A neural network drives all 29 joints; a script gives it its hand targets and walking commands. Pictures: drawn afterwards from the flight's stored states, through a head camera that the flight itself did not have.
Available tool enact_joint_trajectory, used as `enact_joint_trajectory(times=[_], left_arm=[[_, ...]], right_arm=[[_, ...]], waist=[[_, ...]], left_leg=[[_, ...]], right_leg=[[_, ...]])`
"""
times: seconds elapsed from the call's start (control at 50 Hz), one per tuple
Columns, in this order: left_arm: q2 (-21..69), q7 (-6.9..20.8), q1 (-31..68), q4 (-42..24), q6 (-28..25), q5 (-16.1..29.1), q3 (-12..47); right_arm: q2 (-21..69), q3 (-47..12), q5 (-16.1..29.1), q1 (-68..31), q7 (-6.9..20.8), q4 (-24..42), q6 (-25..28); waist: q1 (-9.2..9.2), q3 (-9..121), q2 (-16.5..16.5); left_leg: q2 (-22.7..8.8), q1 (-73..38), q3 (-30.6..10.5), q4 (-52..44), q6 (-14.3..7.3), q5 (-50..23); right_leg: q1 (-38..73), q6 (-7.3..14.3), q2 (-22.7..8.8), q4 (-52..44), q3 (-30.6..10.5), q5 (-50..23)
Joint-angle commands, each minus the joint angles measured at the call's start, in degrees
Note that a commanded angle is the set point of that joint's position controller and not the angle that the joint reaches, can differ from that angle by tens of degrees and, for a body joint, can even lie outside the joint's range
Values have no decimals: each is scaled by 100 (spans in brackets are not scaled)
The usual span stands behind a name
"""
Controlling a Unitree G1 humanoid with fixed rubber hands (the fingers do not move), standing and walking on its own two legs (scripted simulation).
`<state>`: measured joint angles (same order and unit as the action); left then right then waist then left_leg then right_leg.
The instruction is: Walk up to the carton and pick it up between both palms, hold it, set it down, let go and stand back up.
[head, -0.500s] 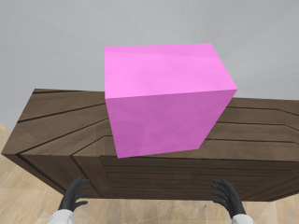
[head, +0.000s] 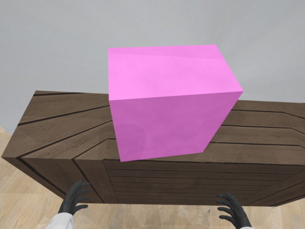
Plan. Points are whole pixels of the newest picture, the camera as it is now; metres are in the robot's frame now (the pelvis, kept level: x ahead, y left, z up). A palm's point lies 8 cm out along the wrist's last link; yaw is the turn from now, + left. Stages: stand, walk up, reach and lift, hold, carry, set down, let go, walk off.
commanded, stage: stand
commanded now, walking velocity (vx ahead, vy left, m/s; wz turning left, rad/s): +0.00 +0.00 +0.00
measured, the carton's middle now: (163, 109) +0.42 -0.01 +0.06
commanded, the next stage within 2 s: none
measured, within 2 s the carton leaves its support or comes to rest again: neither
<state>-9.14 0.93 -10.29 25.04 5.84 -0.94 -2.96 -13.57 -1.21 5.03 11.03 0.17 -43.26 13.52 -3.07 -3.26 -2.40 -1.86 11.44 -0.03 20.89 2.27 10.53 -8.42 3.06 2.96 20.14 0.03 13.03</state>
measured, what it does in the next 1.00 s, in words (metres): stands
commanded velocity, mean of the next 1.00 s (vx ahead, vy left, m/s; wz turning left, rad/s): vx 0.00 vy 0.00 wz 0.00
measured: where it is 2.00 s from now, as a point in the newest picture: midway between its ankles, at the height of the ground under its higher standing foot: outside the picture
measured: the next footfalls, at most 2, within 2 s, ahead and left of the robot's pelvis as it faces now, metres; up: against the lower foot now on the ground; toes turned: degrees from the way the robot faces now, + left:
none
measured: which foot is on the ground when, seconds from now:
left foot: down 0.00-1.00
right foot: down 0.00-1.00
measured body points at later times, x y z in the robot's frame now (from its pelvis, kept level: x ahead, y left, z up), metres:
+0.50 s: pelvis -0.01 +0.01 +0.00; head +0.00 +0.04 +0.45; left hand +0.08 +0.29 -0.13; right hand +0.13 -0.25 -0.10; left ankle +0.00 +0.14 -0.75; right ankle -0.03 -0.09 -0.75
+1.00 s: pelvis -0.02 +0.01 +0.00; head -0.03 +0.03 +0.45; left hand +0.05 +0.30 -0.13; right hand +0.10 -0.25 -0.12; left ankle +0.00 +0.14 -0.75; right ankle -0.03 -0.09 -0.75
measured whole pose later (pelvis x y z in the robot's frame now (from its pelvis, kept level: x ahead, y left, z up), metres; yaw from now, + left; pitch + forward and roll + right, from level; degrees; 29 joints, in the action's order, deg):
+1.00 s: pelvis -0.02 +0.01 +0.00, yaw +0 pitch -2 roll -1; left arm -17.8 0.6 -12.7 51.9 -1.0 -0.9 -2.9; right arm -15.5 -0.5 2.3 11.1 -0.2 -51.5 1.7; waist -3.1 0.3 -0.9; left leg -2.5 12.6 -0.1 26.3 1.2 12.1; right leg -7.9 2.4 3.6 21.7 0.0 12.2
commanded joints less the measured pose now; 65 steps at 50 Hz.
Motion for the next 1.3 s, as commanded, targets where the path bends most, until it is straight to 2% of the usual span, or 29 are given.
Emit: enact_joint_trajectory(times=[0.0,0.08,0.1,0.14,0.16,0.18,0.26,0.34,0.38,0.4,0.42,0.52,0.54,0.56,0.58,0.64,0.66,0.7,0.82,0.88,0.96,0.98,1.08,1.12,1.14,1.2,1.24,1.26,1.28], left_arm=[[-1789,-131,-130,442,-676,-76,-429],[-1743,-88,203,718,-776,-138,-388],[-1618,-90,246,883,-749,-159,-318],[-1883,-73,7,1058,-869,-168,-380],[-1812,-62,-12,1221,-883,-175,-343],[-1805,-36,-12,1249,-913,-127,-310],[-1924,-65,-19,1563,-910,-105,-301],[-2016,-53,-57,1827,-916,-133,-215],[-2249,-91,-151,1989,-907,-156,-271],[-2219,-88,-207,2009,-919,-71,-283],[-2298,-95,-54,1986,-939,-84,-305],[-2275,-107,-99,2232,-903,-105,-280],[-2207,-74,-224,2285,-933,-84,-253],[-2222,-87,-238,2290,-941,-68,-241],[-2175,-82,-181,2328,-947,-56,-257],[-2242,-90,-209,2374,-953,-58,-221],[-2285,-54,-177,2434,-943,-66,-194],[-2221,-95,-140,2421,-949,-98,-216],[-2230,-77,-111,2556,-974,-28,-177],[-2233,-94,63,2664,-919,-97,-182],[-2173,-67,-165,2783,-896,6,-108],[-2288,-54,-78,2805,-919,-70,-143],[-2287,-59,29,2867,-953,-42,-163],[-2264,-80,71,2854,-940,3,-155],[-2242,-76,159,2854,-946,-40,-131],[-2409,-102,16,2981,-933,-68,-196],[-2186,-82,-52,2974,-934,-3,-112],[-2189,-73,72,2976,-951,-3,-117],[-2246,-82,38,2967,-964,27,-149]], right_arm=[[-1617,638,-922,-62,-141,455,-713],[-1356,534,-783,38,-105,429,-953],[-1286,479,-758,-133,-124,402,-964],[-1660,596,-783,-163,-104,395,-978],[-1515,576,-762,85,-93,371,-973],[-1560,597,-755,-25,-68,343,-984],[-1613,599,-739,-242,-74,387,-998],[-1562,537,-709,-70,-44,182,-1047],[-1598,581,-684,-108,-44,243,-1049],[-1610,553,-717,-54,-64,145,-1059],[-1730,612,-705,-201,-54,179,-1030],[-1482,482,-711,-176,-40,106,-1059],[-1532,505,-706,-266,-48,-2,-1056],[-1600,499,-689,-172,-41,-57,-1044],[-1677,561,-766,-267,-57,23,-1066],[-1627,517,-651,-41,-52,-123,-1061],[-1713,505,-691,-142,-93,-167,-1034],[-1679,528,-707,-48,-110,-249,-1067],[-1667,447,-648,-291,-69,-374,-1097],[-1692,513,-696,-271,-82,-376,-1039],[-1687,462,-710,-338,-77,-396,-1070],[-1707,491,-688,-306,-63,-472,-1074],[-1643,490,-693,-270,-59,-534,-1054],[-1681,446,-721,-399,-67,-565,-1096],[-1698,503,-664,-322,-101,-614,-1097],[-1697,474,-658,-220,-93,-619,-1072],[-1703,484,-676,-212,-78,-667,-1080],[-1634,437,-669,-241,-97,-642,-1076],[-1784,472,-676,-297,-69,-684,-1083]], waist=[[-8,1521,-198],[242,918,542],[212,811,276],[89,644,419],[291,778,149],[194,930,201],[249,966,719],[178,761,392],[356,818,827],[171,771,741],[241,729,528],[247,768,680],[119,815,844],[139,783,620],[156,442,855],[237,624,614],[247,579,858],[293,582,620],[189,407,883],[279,184,634],[157,122,988],[218,399,558],[259,233,655],[140,242,1037],[309,338,697],[278,352,534],[229,330,877],[256,138,679],[187,316,1007]], left_leg=[[-447,-600,-111,841,-476,-2406],[-404,-283,-208,659,-483,-1002],[-462,-250,-340,599,-515,-697],[-454,-90,-324,533,-531,-668],[-454,-287,-413,612,-571,-1002],[-503,-394,-349,601,-553,-1135],[-445,-499,-291,504,-486,-1210],[-496,-328,-423,500,-521,-1072],[-477,-497,-366,488,-497,-1017],[-457,-307,-410,462,-487,-1074],[-469,-305,-464,370,-503,-1065],[-536,-362,-479,357,-515,-1205],[-508,-276,-486,287,-528,-921],[-485,-241,-524,320,-518,-1080],[-436,-132,-483,363,-525,-1094],[-488,-450,-458,338,-530,-953],[-508,-296,-462,266,-535,-772],[-493,-317,-509,187,-524,-919],[-491,-140,-580,102,-540,-706],[-453,-69,-663,55,-499,-324],[-487,127,-752,-107,-519,-15],[-503,-12,-769,-128,-522,-9],[-540,-80,-717,-40,-505,-203],[-467,46,-650,-50,-507,-358],[-518,-202,-636,-34,-513,-340],[-509,-173,-636,-49,-500,-419],[-487,-139,-621,-43,-511,-445],[-561,-81,-677,-86,-553,-520],[-511,-119,-612,-73,-505,-647]], right_leg=[[322,-300,-775,299,-151,-2323],[-125,-259,-850,10,-515,-784],[-203,-254,-818,-153,-589,-519],[-260,-222,-829,-132,-593,-554],[-182,-209,-823,-99,-541,-781],[-139,-251,-801,-84,-503,-941],[-164,-202,-815,-76,-571,-1068],[-63,-178,-820,-103,-548,-1010],[-123,-164,-903,-133,-729,-1177],[85,-202,-871,-157,-644,-1152],[-32,-187,-863,-132,-642,-1132],[72,-172,-885,-131,-588,-1091],[227,-190,-889,-175,-665,-952],[193,-146,-876,-180,-656,-1071],[66,-148,-991,-195,-688,-1051],[-113,-143,-892,-228,-709,-896],[-7,-146,-923,-288,-733,-857],[6,-130,-891,-230,-653,-969],[-44,-130,-920,-326,-736,-635],[-198,-100,-876,-478,-689,-202],[-122,-84,-842,-423,-752,-116],[56,-113,-824,-464,-684,-52],[-179,-63,-918,-528,-768,-134],[6,-101,-918,-506,-797,-372],[-111,-60,-923,-484,-817,-455],[-7,-109,-915,-399,-769,-659],[2,-114,-937,-399,-777,-697],[-94,-101,-935,-401,-842,-638],[72,-127,-934,-451,-772,-608]])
